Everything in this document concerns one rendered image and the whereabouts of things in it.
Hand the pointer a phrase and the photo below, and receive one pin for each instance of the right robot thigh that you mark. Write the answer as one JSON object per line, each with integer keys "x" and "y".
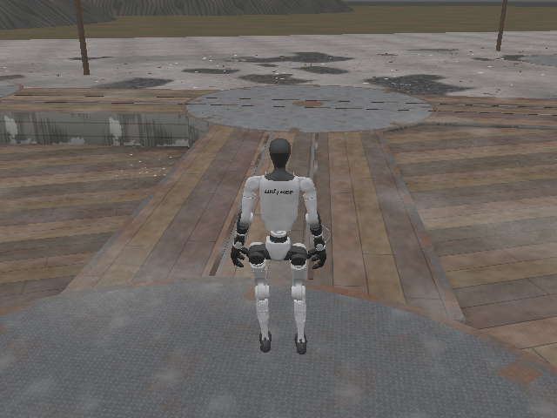
{"x": 298, "y": 258}

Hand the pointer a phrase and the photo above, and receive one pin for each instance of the right robot hand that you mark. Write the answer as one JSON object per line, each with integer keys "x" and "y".
{"x": 321, "y": 255}

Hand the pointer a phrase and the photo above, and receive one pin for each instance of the left robot shin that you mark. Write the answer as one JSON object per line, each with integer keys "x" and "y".
{"x": 263, "y": 314}

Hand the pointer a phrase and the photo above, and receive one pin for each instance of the left robot forearm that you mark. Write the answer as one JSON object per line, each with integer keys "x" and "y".
{"x": 240, "y": 233}

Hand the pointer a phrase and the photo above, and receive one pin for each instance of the robot right upper arm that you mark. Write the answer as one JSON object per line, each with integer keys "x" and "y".
{"x": 306, "y": 185}

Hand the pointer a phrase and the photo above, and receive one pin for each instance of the right robot forearm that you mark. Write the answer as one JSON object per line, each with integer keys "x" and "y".
{"x": 317, "y": 235}

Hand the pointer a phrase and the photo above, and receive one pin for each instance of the robot left upper arm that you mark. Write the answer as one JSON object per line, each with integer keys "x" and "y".
{"x": 251, "y": 185}

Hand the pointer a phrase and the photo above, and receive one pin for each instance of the left robot hand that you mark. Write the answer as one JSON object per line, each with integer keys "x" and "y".
{"x": 235, "y": 254}

